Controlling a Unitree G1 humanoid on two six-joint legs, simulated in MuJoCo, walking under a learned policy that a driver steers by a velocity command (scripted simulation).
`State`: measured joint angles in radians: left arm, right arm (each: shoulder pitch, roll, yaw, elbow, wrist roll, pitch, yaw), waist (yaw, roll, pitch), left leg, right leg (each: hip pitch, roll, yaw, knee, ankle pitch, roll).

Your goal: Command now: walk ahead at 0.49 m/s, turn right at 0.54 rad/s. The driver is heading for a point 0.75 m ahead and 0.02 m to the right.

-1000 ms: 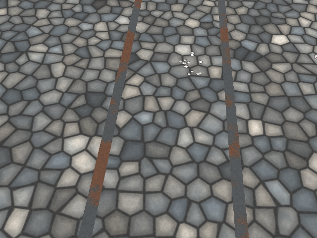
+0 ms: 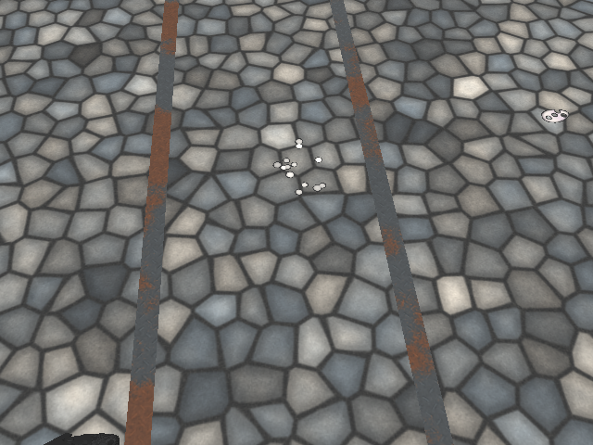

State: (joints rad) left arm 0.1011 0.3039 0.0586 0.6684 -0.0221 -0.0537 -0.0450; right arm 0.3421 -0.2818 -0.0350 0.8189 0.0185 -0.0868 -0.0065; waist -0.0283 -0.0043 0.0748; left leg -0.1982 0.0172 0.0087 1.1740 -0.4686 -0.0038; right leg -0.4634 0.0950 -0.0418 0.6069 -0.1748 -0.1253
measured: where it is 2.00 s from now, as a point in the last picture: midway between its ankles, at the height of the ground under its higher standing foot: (355, 315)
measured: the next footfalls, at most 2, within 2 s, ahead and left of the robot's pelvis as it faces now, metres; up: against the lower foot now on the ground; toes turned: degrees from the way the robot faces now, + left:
left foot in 0.40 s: +0.42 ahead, +0.12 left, +0.00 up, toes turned -17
right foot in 0.88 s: +0.59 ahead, -0.21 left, +0.00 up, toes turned -17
